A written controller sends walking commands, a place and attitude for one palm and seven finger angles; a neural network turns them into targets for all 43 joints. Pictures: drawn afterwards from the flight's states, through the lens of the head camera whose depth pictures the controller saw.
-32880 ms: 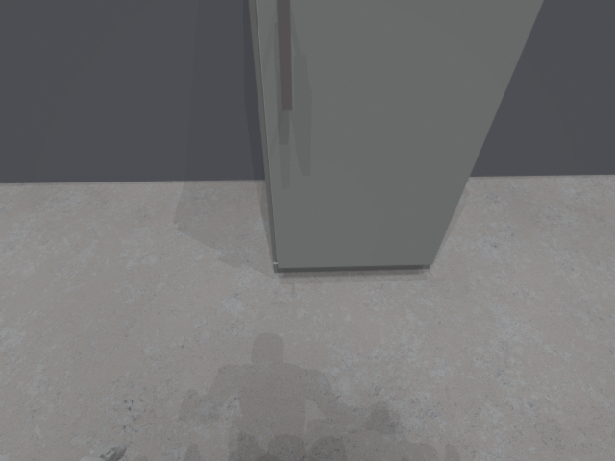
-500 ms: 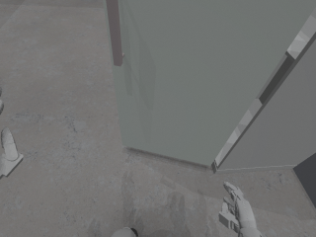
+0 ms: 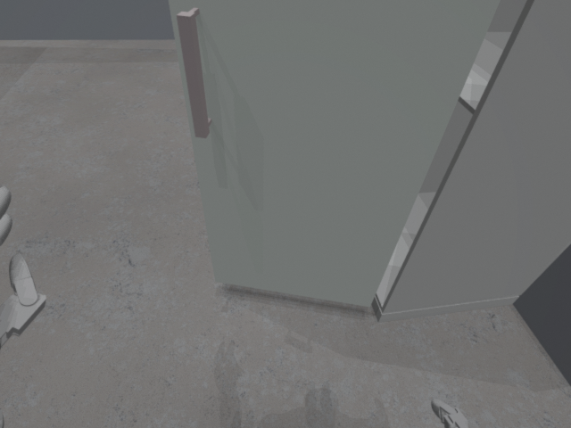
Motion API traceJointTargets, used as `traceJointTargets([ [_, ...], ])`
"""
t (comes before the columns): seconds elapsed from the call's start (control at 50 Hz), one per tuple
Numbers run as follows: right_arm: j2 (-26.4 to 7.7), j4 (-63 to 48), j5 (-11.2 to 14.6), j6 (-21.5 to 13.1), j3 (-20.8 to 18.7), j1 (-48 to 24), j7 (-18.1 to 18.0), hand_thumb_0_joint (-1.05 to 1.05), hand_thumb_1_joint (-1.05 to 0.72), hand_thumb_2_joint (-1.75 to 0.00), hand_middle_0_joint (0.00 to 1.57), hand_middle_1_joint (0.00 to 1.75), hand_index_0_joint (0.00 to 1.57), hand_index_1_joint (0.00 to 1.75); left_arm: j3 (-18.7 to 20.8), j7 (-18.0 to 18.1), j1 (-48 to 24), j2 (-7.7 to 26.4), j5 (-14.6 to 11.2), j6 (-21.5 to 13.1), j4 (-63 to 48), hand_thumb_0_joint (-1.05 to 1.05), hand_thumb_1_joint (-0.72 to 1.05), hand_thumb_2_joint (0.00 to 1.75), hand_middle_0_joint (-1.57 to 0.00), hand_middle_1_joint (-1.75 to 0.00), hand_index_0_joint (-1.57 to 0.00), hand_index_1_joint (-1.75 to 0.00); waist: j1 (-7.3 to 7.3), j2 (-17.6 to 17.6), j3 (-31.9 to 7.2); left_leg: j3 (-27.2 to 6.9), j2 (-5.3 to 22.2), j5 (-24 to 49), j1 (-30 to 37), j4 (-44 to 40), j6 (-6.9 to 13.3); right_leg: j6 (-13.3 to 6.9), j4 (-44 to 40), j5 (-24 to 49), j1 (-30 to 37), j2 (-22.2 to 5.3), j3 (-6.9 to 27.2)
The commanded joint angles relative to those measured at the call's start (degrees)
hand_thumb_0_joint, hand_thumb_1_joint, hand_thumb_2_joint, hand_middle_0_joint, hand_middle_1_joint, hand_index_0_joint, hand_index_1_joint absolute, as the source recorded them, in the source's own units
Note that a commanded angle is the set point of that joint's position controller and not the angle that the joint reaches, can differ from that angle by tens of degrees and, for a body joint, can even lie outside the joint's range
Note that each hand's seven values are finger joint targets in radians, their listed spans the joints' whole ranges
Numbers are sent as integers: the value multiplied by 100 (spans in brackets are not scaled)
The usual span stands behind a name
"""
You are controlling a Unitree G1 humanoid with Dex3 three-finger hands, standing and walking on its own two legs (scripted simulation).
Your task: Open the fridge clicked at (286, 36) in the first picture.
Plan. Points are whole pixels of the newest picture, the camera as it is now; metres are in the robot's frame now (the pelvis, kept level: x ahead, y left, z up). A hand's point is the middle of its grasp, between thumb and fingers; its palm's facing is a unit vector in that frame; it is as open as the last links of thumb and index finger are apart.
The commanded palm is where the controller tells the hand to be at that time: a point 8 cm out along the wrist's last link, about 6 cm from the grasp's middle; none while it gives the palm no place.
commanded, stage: stop stepping back and stand still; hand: left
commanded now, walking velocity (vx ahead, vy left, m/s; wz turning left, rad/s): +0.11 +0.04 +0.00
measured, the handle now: (198, 77) +0.76 +0.21 +0.16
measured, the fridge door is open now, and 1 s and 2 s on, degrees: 72 72 72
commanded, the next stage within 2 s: let the arm hang, fingers relaxed in 0.18 s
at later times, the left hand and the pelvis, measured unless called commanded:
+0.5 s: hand out of the picture +0.14 +0.21 -0.13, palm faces +0.00 -0.96 -0.28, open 7.4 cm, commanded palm none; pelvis +0.01 +0.00 -0.01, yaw +1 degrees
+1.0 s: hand out of the picture +0.02 +0.21 -0.16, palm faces -0.03 -0.97 -0.24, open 7.3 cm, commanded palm none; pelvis +0.01 +0.01 +0.01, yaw +0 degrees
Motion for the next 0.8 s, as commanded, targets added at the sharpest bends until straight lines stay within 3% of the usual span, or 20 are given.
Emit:
traceJointTargets([
  [0.0,-693,-868,-36,-256,-321,-872,17,0,-90,-90,20,30,20,30,798,96,-83,1148,-34,-451,-1130,0,90,90,-20,-30,-20,-30,168,-349,149,-62,83,-1213,-616,710,-5,-776,-1600,-1890,-378,-1238,1989],
  [0.02,-631,-827,9,-227,-295,-829,32,0,-90,-90,20,30,20,30,761,106,-125,1108,-63,-443,-1137,0,90,90,-20,-30,-20,-30,173,-600,223,54,59,-910,-798,1178,-47,-930,-1667,-1484,-275,-1521,2227],
  [0.06,-635,-870,51,-233,-274,-805,56,0,-90,-90,20,30,20,30,778,131,-304,1113,-79,-483,-1144,0,90,90,-20,-30,-20,-30,135,-500,46,45,110,-486,-728,968,-61,-918,-1211,31,136,-1542,1852],
  [0.1,-667,-837,71,-239,-269,-828,32,0,-90,-90,20,30,20,30,718,107,-479,1075,-75,-502,-1012,0,90,90,-20,-30,-20,-30,94,-110,-11,-22,168,-124,194,38,15,-504,-667,476,-290,-1108,1039],
  [0.16,-798,-973,135,-214,-273,-966,-21,0,-90,-90,20,30,20,30,660,36,-445,991,-81,-491,-864,0,90,90,-20,-30,-20,-30,205,536,92,-954,796,-130,470,-829,319,16,-149,157,-593,-214,282],
  [0.18,-750,-967,145,-216,-241,-1015,-19,0,-90,-90,20,30,20,30,682,14,-389,1016,-79,-507,-791,0,90,90,-20,-30,-20,-30,207,642,124,-1105,866,-709,281,-1078,339,76,-210,-25,-501,-149,220],
  [0.22,-705,-972,77,-250,-177,-1060,-35,0,-90,-90,20,30,20,30,641,-2,-693,1022,-6,-544,-1005,0,90,90,-20,-30,-20,-30,225,898,355,-1243,902,-718,24,-1410,370,113,-97,195,-339,-107,117],
  [0.24,-699,-969,80,-277,-170,-1046,-24,0,-90,-90,20,30,20,30,542,-9,-846,950,8,-572,-1101,0,90,90,-20,-30,-20,-30,229,740,311,-1185,878,-430,46,-1359,348,112,-145,379,-205,-98,103],
  [0.26,-1845,345,13,-373,-615,-1052,502,0,-90,-90,20,30,20,30,-1498,-775,-609,1,473,402,3428,0,90,90,-20,-30,-20,-30,-23,545,335,-1169,919,1667,69,-242,452,47,783,1044,-966,-397,-17],
  [0.28,-1442,148,73,127,-554,-821,523,0,-90,-90,20,30,20,30,-1472,-878,-611,-165,323,928,3623,0,90,90,-20,-30,-20,-30,90,448,-46,-901,951,2153,163,-324,474,74,801,87,-812,-386,180],
  [0.3,-1239,60,37,234,-489,-732,481,0,-90,-90,20,30,20,30,-1594,-890,-553,-424,310,1062,3627,0,90,90,-20,-30,-20,-30,109,419,-181,-809,973,2533,439,-221,465,101,719,-171,-847,-322,130],
  [0.34,-1268,18,-17,344,-387,-838,492,0,-90,-90,20,30,20,30,-1699,-920,-789,-275,296,983,4060,0,90,90,-20,-30,-20,-30,209,191,-450,-1007,1024,2241,261,-258,563,44,540,-240,-575,-296,68],
  [0.4,-1144,-22,-5,486,-341,-921,502,0,-90,-90,20,30,20,30,-1788,-882,-1169,199,334,891,4967,0,90,90,-20,-30,-20,-30,201,-1247,-660,-408,376,1752,-10,337,153,-237,-8,2663,233,-943,629],
  [0.42,-1017,115,-33,557,-338,-915,495,0,-90,-90,20,30,20,30,-1864,-855,-1296,117,327,904,5346,0,90,90,-20,-30,-20,-30,171,-1384,-597,-268,225,1256,-43,411,45,-347,-69,3143,201,-1160,820],
  [0.46,-896,367,-94,681,-304,-795,477,0,-90,-90,20,30,20,30,-1988,-822,-1516,73,316,935,5967,0,90,90,-20,-30,-20,-30,89,-936,-379,-221,133,840,188,188,-10,-412,-233,2943,25,-1187,906],
  [0.52,-877,700,-98,742,-256,-856,453,0,-90,-90,20,30,20,30,-2085,-817,-1584,-11,290,956,6645,0,90,90,-20,-30,-20,-30,110,443,-293,-444,399,1402,668,-364,55,-149,-383,1621,-98,-780,649],
  [0.58,-749,1026,-99,763,-243,-883,402,0,-90,-90,20,30,20,30,-2048,-827,-1351,-261,302,969,7303,0,90,90,-20,-30,-20,-30,200,1102,-76,-571,442,830,570,-654,124,-139,-773,827,38,-614,589],
  [0.68,-691,1507,-58,808,-245,-626,371,0,-90,-90,20,30,20,30,-2152,-850,-1421,-290,275,946,7939,0,90,90,-20,-30,-20,-30,141,765,57,-596,486,339,684,-872,85,-184,-1188,543,44,-628,620],
  [0.72,-703,1656,-36,797,-257,-493,355,0,-90,-90,20,30,20,30,-2185,-848,-1449,-332,274,930,8139,0,90,90,-20,-30,-20,-30,119,254,77,-599,543,513,802,-926,89,-158,-1271,675,68,-622,597],
  [0.78,-703,1888,-29,781,-243,-375,340,0,-90,-90,20,30,20,30,-2230,-839,-1408,-393,265,929,8402,0,90,90,-20,-30,-20,-30,123,85,218,-571,564,580,887,-1036,89,-139,-1331,673,4,-620,575],
])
